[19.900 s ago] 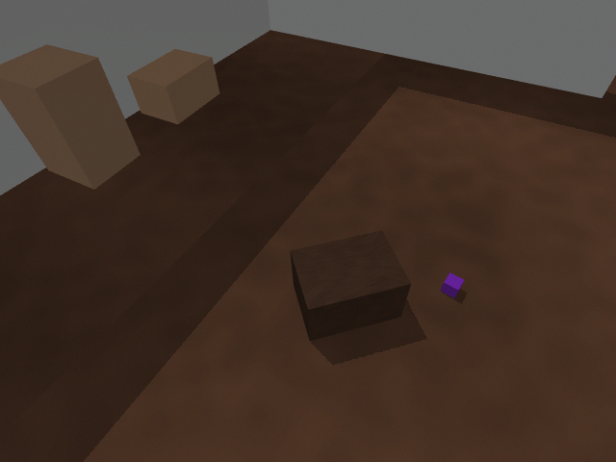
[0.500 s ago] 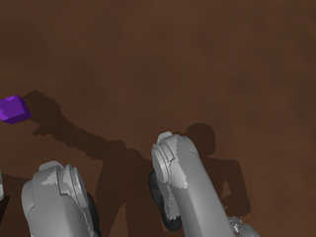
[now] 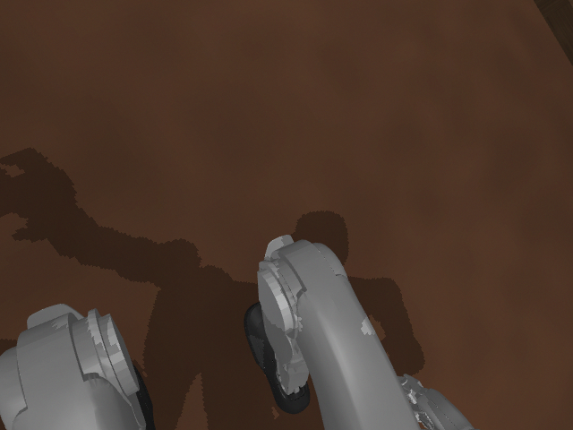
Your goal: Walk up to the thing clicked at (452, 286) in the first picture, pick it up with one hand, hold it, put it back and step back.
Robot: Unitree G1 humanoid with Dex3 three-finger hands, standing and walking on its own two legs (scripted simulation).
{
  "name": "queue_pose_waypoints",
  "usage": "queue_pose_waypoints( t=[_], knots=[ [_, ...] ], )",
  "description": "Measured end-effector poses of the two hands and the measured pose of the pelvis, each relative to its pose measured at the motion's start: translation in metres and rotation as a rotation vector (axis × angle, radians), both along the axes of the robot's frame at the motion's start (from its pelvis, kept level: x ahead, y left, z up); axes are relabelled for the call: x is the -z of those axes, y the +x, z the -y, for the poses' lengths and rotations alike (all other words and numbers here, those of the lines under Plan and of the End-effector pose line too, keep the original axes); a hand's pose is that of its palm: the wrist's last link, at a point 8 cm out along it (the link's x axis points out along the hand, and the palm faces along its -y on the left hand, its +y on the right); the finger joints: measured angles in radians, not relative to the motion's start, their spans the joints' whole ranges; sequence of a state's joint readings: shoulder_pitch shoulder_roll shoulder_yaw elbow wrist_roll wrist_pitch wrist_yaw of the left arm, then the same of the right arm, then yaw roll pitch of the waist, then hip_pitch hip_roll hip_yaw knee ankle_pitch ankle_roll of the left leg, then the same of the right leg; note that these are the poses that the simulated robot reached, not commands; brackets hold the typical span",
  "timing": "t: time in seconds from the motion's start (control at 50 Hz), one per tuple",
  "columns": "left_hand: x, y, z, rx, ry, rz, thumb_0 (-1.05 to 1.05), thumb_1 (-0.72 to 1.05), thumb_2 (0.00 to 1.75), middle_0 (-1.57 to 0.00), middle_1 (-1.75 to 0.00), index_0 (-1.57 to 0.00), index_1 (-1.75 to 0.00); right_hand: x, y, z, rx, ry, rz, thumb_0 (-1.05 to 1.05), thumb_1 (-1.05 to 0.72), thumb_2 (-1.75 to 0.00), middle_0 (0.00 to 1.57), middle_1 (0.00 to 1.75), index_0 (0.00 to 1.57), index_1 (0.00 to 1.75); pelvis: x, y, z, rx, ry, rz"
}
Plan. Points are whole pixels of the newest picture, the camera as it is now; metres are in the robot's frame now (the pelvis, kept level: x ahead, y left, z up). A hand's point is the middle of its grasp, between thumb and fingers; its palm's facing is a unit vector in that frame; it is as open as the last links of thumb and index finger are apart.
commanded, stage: rest palm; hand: left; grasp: from above
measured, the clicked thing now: out of the picture +0.48 +0.32 -0.28
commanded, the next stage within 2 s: close in 1.24 s
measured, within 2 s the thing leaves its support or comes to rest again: neither
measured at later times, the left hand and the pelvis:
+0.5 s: hand out of the picture +0.46 +0.32 -0.24, palm faces -0.45 -0.18 -0.88, open 12.0 cm; pelvis +0.01 +0.01 +0.00, yaw -2 degrees
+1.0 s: hand out of the picture +0.47 +0.31 -0.26, palm faces -0.43 -0.17 -0.89, open 11.9 cm; pelvis +0.00 +0.01 +0.00, yaw -4 degrees
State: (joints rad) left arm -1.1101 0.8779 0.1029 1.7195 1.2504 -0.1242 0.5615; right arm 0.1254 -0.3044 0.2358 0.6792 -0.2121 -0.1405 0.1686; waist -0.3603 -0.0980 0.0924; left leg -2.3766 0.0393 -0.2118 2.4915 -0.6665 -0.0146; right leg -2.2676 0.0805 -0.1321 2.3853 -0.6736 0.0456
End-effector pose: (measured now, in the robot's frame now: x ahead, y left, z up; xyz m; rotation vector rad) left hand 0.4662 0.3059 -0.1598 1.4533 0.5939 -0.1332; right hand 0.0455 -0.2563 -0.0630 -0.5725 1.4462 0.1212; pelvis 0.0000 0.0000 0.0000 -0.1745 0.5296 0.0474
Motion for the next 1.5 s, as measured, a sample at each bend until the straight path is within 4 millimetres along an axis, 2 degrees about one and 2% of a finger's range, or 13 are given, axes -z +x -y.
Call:
queue_pose_waypoints(
  t=[0.1, 0.18, 0.36, 0.56, 0.7, 0.94, 1.08, 1.36, 1.5],
  knots=[
    [0.010, 0.003, -0.002, -0.030, 0.011, -0.015, 0.00, -0.14, 0.67, -0.41, -0.65, -0.40, -0.65, 0.001, -0.018, -0.006, 0.011, 0.023, -0.043, 0.00, -0.89, -0.89, 0.20, 0.30, 0.20, 0.30, 0.003, 0.000, -0.001, 0.007, -0.005, 0.005],
    [0.014, 0.007, -0.005, -0.035, 0.005, -0.013, 0.00, -0.14, 0.66, -0.41, -0.65, -0.40, -0.64, 0.001, -0.023, -0.011, 0.013, 0.040, -0.065, 0.00, -0.89, -0.89, 0.20, 0.30, 0.20, 0.30, 0.003, 0.003, -0.002, 0.014, -0.012, 0.003],
    [0.023, 0.007, -0.010, -0.041, -0.019, -0.024, 0.00, -0.13, 0.65, -0.42, -0.64, -0.41, -0.63, -0.005, -0.003, -0.017, -0.032, 0.054, -0.041, 0.00, -0.89, -0.89, 0.20, 0.30, 0.20, 0.30, 0.000, 0.009, -0.005, 0.016, -0.033, 0.002],
    [0.028, -0.002, -0.016, -0.026, -0.024, -0.027, 0.00, -0.13, 0.64, -0.42, -0.63, -0.42, -0.63, -0.012, 0.014, -0.012, -0.101, 0.043, -0.002, 0.00, -0.90, -0.90, 0.20, 0.30, 0.20, 0.30, 0.001, 0.007, -0.007, 0.014, -0.047, 0.020],
    [0.030, -0.001, -0.014, -0.012, -0.012, -0.010, 0.00, -0.12, 0.64, -0.43, -0.63, -0.42, -0.63, -0.014, 0.011, -0.011, -0.113, 0.047, -0.014, 0.00, -0.90, -0.90, 0.20, 0.30, 0.20, 0.30, 0.001, 0.005, -0.007, 0.019, -0.049, 0.029],
    [0.039, 0.004, -0.004, -0.027, -0.014, -0.008, 0.00, -0.12, 0.63, -0.42, -0.65, -0.42, -0.65, -0.022, -0.008, -0.017, -0.092, 0.048, -0.041, 0.00, -0.91, -0.90, 0.20, 0.30, 0.20, 0.30, 0.000, 0.002, -0.008, 0.028, -0.059, 0.037],
    [0.042, 0.005, -0.006, -0.050, -0.020, -0.007, 0.00, -0.12, 0.63, -0.42, -0.65, -0.42, -0.65, -0.025, -0.015, -0.020, -0.084, 0.050, -0.056, 0.00, -0.91, -0.90, 0.20, 0.30, 0.20, 0.30, -0.001, 0.002, -0.009, 0.029, -0.064, 0.038],
    [0.043, -0.002, -0.013, -0.044, -0.021, -0.032, 0.00, -0.10, 0.62, -0.43, -0.66, -0.43, -0.65, -0.024, -0.007, -0.019, -0.108, 0.061, -0.051, 0.00, -0.91, -0.90, 0.20, 0.30, 0.20, 0.30, -0.002, 0.003, -0.009, 0.030, -0.066, 0.043],
    [0.041, -0.001, -0.013, -0.032, -0.021, -0.013, 0.00, -0.04, 0.57, -0.46, -0.66, -0.47, -0.64, -0.025, -0.002, -0.018, -0.127, 0.052, -0.041, 0.00, -0.90, -0.90, 0.20, 0.30, 0.20, 0.30, -0.002, 0.002, -0.008, 0.031, -0.068, 0.048]
  ],
)
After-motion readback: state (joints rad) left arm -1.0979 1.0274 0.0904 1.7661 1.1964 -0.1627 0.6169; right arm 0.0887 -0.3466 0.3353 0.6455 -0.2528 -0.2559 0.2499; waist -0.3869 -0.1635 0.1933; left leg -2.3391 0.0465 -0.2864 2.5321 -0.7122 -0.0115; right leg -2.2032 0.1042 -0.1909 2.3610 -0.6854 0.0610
